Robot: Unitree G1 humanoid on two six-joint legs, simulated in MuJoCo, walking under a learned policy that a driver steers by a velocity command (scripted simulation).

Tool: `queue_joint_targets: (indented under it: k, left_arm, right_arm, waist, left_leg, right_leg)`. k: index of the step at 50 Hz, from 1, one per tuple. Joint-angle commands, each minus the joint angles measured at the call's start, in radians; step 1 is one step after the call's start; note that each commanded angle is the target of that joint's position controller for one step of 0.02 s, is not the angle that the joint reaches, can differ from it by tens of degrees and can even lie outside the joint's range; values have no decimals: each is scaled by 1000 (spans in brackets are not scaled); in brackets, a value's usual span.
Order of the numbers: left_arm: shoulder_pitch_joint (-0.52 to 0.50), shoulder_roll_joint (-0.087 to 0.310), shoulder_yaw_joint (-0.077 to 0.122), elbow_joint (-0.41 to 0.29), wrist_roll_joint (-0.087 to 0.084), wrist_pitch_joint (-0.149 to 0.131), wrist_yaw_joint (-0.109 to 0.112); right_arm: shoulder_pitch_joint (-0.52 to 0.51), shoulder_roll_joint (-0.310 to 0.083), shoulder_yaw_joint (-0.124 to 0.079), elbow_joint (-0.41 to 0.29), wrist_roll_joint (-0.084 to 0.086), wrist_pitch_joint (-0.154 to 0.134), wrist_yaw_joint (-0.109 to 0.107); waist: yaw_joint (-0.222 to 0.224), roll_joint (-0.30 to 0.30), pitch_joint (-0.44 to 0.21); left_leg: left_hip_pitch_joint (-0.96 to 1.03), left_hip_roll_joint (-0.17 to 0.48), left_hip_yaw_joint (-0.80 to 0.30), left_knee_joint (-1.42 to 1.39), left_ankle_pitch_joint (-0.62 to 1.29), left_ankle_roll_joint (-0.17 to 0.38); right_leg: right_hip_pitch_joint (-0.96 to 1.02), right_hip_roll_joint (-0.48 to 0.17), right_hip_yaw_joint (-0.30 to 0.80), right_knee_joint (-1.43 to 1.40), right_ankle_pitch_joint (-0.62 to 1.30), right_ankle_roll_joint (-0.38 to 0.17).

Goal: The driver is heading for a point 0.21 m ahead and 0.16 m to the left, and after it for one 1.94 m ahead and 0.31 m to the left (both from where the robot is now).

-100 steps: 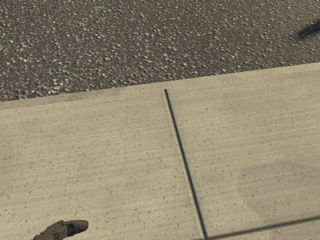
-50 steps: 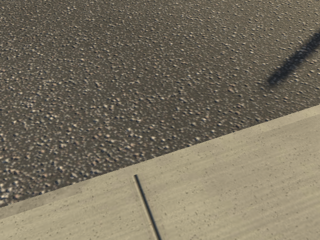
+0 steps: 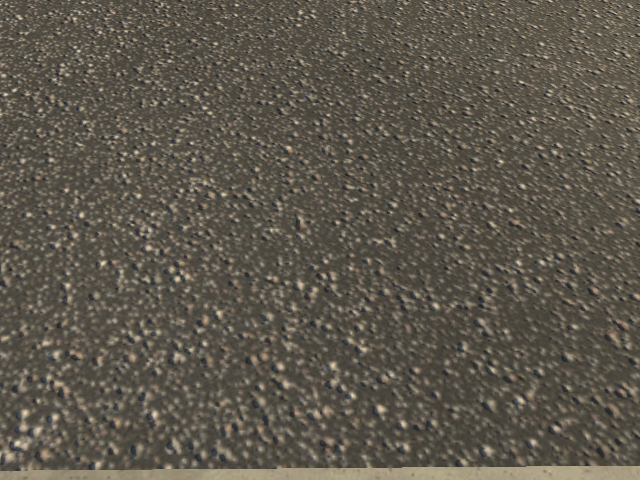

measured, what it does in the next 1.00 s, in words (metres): walks ahead, turning left: left foot, then right foot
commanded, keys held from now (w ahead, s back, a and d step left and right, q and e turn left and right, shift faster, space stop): w+q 0.38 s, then w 0.62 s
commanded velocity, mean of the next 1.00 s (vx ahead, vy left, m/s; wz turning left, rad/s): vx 0.50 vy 0.00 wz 0.34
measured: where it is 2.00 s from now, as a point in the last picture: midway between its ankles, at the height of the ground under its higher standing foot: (242, 234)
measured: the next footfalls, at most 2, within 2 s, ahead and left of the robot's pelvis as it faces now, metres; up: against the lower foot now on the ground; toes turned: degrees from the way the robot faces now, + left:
left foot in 0.12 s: +0.24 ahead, +0.13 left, +0.00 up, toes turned +8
right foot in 0.62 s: +0.57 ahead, -0.01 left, +0.00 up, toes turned +19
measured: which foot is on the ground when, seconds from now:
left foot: up 0.00-0.10, down 0.12-0.64, up 0.66-1.00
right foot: down 0.00-0.12, up 0.14-0.60, down 0.62-1.00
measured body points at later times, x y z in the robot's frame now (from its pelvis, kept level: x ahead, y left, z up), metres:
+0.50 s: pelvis +0.29 +0.05 +0.01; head +0.31 +0.08 +0.45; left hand +0.43 +0.34 -0.08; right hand +0.42 -0.21 -0.10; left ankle +0.20 +0.12 -0.74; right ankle +0.52 -0.07 -0.69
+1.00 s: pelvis +0.57 +0.09 +0.01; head +0.60 +0.09 +0.46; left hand +0.48 +0.35 -0.12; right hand +0.85 -0.06 -0.08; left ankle +0.68 +0.31 -0.69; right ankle +0.53 -0.03 -0.74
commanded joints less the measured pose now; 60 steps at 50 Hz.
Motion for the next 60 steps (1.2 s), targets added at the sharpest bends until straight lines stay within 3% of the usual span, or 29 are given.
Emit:
queue_joint_targets:
  k: [1, 4, 5, 6, 7, 8, 9, 10, 11, 12, 16, 22, 27, 29, 30, 31, 32, 33, 34, 36, 38, 40, 48, 53, 55, 57, 58, 59, 60]
  left_arm:
    - [15, 181, 41, -40, -14, 13, 4]
    - [-18, 228, 52, -54, -26, 33, 10]
    - [-35, 237, 52, -59, -30, 41, 12]
    - [-42, 225, 45, -69, -26, 39, 15]
    - [32, 81, 3, -118, 19, 18, 5]
    - [0, 84, -11, -151, -7, -32, -10]
    - [-146, 157, 10, -184, -51, -59, -20]
    - [-173, 146, 5, -197, -53, -71, -19]
    - [-159, 144, 8, -177, -28, -70, -9]
    - [-134, 156, 17, -169, -13, -59, -6]
    - [-143, 118, 14, -192, 9, -15, -6]
    - [-346, 75, -12, -248, -4, -25, -26]
    - [-379, 128, 1, -273, -11, -43, -50]
    - [-306, 149, 11, -258, -10, -49, -50]
    - [-203, 177, 28, -228, -4, -52, -46]
    - [-50, 221, 40, -207, 11, -55, -41]
    - [79, 306, 65, -174, 19, -45, -42]
    - [111, 233, 47, -152, -13, -40, -54]
    - [48, 172, 28, -162, -24, -35, -51]
    - [-68, 129, 8, -181, -3, -19, -47]
    - [-100, 103, -3, -180, 7, -24, -45]
    - [-83, 121, 0, -165, -2, -31, -41]
    - [34, 177, 9, -106, -25, -9, -22]
    - [97, 193, 12, -68, -28, 21, -17]
    - [78, 213, 19, -66, -29, 31, -11]
    - [47, 199, 10, -78, -25, 36, -6]
    - [47, 139, -14, -110, 7, 30, -5]
    - [178, 42, -42, -115, -8, 6, -16]
    - [97, 157, -17, -107, -30, -11, -24]
  right_arm:
    - [-150, -40, 2, -127, 3, -15, 23]
    - [-46, -96, -27, -136, 7, -9, 29]
    - [88, -141, -53, -107, 11, -8, 24]
    - [261, -214, -92, -62, 11, -3, 6]
    - [303, -334, -116, -46, 12, 1, -14]
    - [315, -315, -99, -86, 1, -15, -7]
    - [307, -238, -76, -74, -11, -27, 0]
    - [253, -204, -67, -75, -6, -35, -1]
    - [170, -164, -54, -91, -2, -38, -3]
    - [115, -133, -43, -110, -9, -39, -7]
    - [120, -162, -49, -122, -9, -46, -28]
    - [208, -171, -50, -97, -3, -39, -49]
    - [264, -168, -48, -60, -3, -33, -51]
    - [247, -174, -50, -60, -6, -24, -52]
    - [237, -154, -42, -66, -9, -22, -51]
    - [233, -118, -24, -86, -19, -21, -50]
    - [381, -52, -5, -90, 0, -35, -50]
    - [376, -92, -4, -83, 9, -45, -49]
    - [266, -162, -22, -98, 20, -48, -46]
    - [136, -152, -19, -131, -8, -50, -45]
    - [164, -124, -20, -123, -12, -43, -42]
    - [173, -95, -14, -120, -12, -37, -42]
    - [-75, -47, 10, -182, -10, -56, -25]
    - [-177, -63, 9, -228, 0, -69, 4]
    - [-121, -93, -3, -219, -3, -72, 8]
    - [135, -171, -42, -147, -13, -71, -5]
    - [325, -251, -61, -117, -26, -64, -20]
    - [326, -286, -63, -100, -25, -61, -11]
    - [315, -187, -40, -107, -13, -57, -13]
  waist:
    - [13, -64, 109]
    - [-75, -129, 4]
    - [-154, -129, -69]
    - [-239, -89, -159]
    - [-160, 175, -234]
    - [-159, 147, -409]
    - [-207, 43, -305]
    - [-172, 18, -191]
    - [-118, -39, -122]
    - [-78, -22, -89]
    - [-45, -11, -51]
    - [-133, 56, -13]
    - [-139, 78, 11]
    - [-93, 101, -1]
    - [-42, 84, -62]
    - [23, 17, -203]
    - [-8, -262, -349]
    - [12, -317, -346]
    - [23, -198, -185]
    - [-17, -83, -32]
    - [-63, -128, -18]
    - [-72, -133, -22]
    - [10, -95, 22]
    - [25, -106, 54]
    - [-23, -127, 17]
    - [-158, -111, -154]
    - [-217, 29, -317]
    - [-133, 287, -424]
    - [-179, 161, -350]
  left_leg:
    - [-76, -13, 55, -67, -83, 28]
    - [149, -119, 145, -75, -236, 87]
    - [332, -167, 160, -121, -224, 120]
    - [632, -169, 92, -178, -168, 163]
    - [997, 99, -374, -190, -190, 301]
    - [1137, 243, -845, -390, -363, 434]
    - [1085, 214, -725, -445, -312, 358]
    - [943, 174, -575, -439, -233, 319]
    - [780, 125, -452, -441, -142, 283]
    - [659, 90, -376, -459, -64, 266]
    - [480, 39, -275, -512, 73, 266]
    - [440, -19, -195, -499, -70, 187]
    - [599, 74, -292, -406, -82, 168]
    - [634, 79, -301, -334, 59, 146]
    - [628, 27, -266, -210, 196, 123]
    - [515, -33, -211, 39, 113, 88]
    - [144, -190, -108, 425, -265, -1]
    - [-36, -198, -170, 553, -606, -6]
    - [-120, -138, -177, 613, -537, 3]
    - [-82, -53, -104, 514, -393, 8]
    - [16, -8, -94, 420, -324, 4]
    - [23, 1, -70, 360, -291, -11]
    - [46, -31, -3, -90, 54, -43]
    - [29, -61, 4, -203, -34, -5]
    - [134, -92, 24, -235, -104, 26]
    - [536, -102, 36, -253, -51, 89]
    - [856, 115, -209, -205, 6, 159]
    - [1117, 296, -667, -327, -203, 312]
    - [1068, 260, -662, -384, -337, 273]
  right_leg:
    - [35, -324, 69, -24, 448, -135]
    - [60, -320, 26, 208, 976, -104]
    - [18, -297, 6, 392, 1050, -83]
    - [-160, -259, -2, 650, 895, -39]
    - [-607, -117, 25, 1024, 27, 23]
    - [-808, 16, 283, 1214, -315, 33]
    - [-912, -39, 352, 1224, -225, 7]
    - [-918, -82, 344, 1148, -133, -13]
    - [-849, -124, 344, 1061, -71, -9]
    - [-769, -151, 348, 992, -29, -1]
    - [-693, -145, 321, 822, 70, 56]
    - [-605, -64, 290, 386, 429, 68]
    - [-614, -61, 316, 289, 338, 7]
    - [-530, -41, 285, 260, 256, -31]
    - [-387, -28, 268, 240, 262, -61]
    - [-131, -149, 387, 282, 288, -122]
    - [246, -361, 820, 226, 105, -290]
    - [288, -406, 1070, 80, -149, -311]
    - [169, -384, 948, 65, -242, -261]
    - [-98, -302, 722, 25, -77, -222]
    - [-211, -242, 612, -17, 68, -208]
    - [-232, -230, 540, -46, 179, -224]
    - [-175, -191, 359, -65, 352, -187]
    - [-26, -262, 387, 8, 421, -175]
    - [8, -268, 378, 89, 611, -154]
    - [-97, -194, 308, 384, 788, -106]
    - [-327, -124, 262, 717, 438, -69]
    - [-696, 39, 315, 1003, -272, -25]
    - [-810, -21, 398, 1089, -277, -33]
Keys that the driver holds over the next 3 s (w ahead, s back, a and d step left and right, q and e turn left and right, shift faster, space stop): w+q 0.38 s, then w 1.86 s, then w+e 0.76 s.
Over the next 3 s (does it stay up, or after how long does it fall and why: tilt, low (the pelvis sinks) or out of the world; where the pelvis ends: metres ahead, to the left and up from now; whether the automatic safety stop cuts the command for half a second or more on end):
stays up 1.62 0.40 0.01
